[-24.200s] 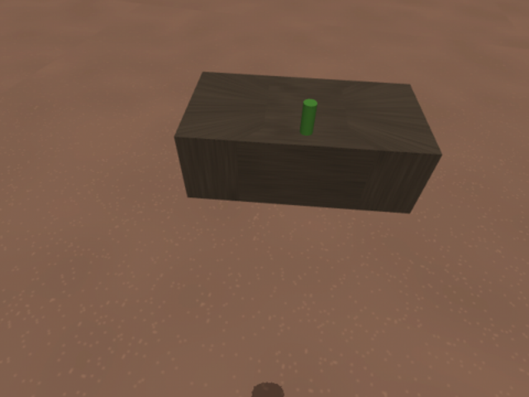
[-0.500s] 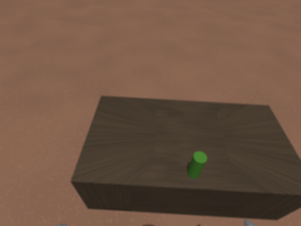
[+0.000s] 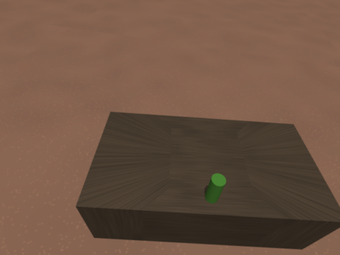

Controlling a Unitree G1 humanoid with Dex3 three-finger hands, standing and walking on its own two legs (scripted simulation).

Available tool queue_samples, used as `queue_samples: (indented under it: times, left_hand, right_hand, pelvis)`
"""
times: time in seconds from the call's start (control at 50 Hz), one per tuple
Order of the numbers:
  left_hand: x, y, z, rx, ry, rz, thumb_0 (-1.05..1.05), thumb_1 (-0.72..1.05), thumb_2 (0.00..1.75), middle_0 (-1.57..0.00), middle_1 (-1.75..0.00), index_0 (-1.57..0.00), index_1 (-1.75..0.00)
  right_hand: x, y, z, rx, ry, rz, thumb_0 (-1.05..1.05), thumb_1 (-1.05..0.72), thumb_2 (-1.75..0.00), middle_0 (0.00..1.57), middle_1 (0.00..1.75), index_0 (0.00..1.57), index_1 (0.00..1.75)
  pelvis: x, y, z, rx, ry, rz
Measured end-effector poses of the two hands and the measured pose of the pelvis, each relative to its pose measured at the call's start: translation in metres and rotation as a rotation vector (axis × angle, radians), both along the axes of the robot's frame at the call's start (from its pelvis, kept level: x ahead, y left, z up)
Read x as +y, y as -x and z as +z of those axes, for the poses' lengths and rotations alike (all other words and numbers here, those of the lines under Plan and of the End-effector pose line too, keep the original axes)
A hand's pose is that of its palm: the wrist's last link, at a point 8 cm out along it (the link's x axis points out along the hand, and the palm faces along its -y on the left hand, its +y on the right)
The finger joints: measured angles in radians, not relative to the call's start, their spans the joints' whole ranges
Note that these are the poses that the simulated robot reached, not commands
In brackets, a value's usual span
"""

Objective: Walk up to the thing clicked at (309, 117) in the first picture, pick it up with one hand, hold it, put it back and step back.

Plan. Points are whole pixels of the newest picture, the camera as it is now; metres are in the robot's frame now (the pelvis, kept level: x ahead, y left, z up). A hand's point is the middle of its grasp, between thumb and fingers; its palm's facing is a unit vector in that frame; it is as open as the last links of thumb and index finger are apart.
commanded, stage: home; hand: right
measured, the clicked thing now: (214, 188) +0.47 -0.21 -0.31
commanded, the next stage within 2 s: stand in 0.86 s
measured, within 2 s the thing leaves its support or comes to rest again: neither
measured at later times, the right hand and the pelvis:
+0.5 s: hand out of the picture +0.07 -0.24 -0.15, palm faces -0.03 +0.93 -0.37, open 17.4 cm; pelvis +0.01 +0.01 +0.00, yaw +0 degrees
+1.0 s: hand out of the picture +0.09 -0.23 -0.15, palm faces -0.02 +0.93 -0.38, open 17.4 cm; pelvis +0.02 +0.02 +0.00, yaw +0 degrees
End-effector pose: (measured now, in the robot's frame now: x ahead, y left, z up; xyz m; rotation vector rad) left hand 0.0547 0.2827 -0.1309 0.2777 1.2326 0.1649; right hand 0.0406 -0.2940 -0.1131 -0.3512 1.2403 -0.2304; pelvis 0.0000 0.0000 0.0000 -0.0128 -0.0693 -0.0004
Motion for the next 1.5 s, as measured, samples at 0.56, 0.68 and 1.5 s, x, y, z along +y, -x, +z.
queue_samples:
  times: [0.56, 0.68, 1.5]
  left_hand:
    - [0.020, 0.001, 0.001, 0.056, -0.015, 0.020, 0.01, 0.90, 0.90, -0.21, -0.30, -0.20, -0.30]
    - [0.022, -0.010, 0.002, 0.040, -0.011, 0.014, 0.01, 0.90, 0.90, -0.21, -0.30, -0.20, -0.30]
    - [0.034, -0.020, 0.007, 0.033, -0.023, 0.027, 0.01, 0.91, 0.90, -0.21, -0.30, -0.20, -0.30]
  right_hand:
    - [0.013, -0.026, 0.001, 0.009, -0.012, 0.010, -0.01, 0.53, -0.05, 0.06, 0.06, 0.06, 0.05]
    - [0.015, -0.035, 0.003, -0.003, -0.009, 0.009, -0.01, 0.53, -0.05, 0.05, 0.06, 0.06, 0.05]
    - [0.022, -0.052, 0.002, 0.002, -0.022, 0.015, 0.00, -0.75, -0.87, 0.20, 0.30, 0.20, 0.29]
  pelvis:
    - [0.013, -0.008, 0.003, 0.021, -0.004, 0.004]
    - [0.016, -0.012, 0.003, 0.022, -0.004, 0.002]
    - [0.024, -0.022, 0.004, 0.033, -0.009, 0.018]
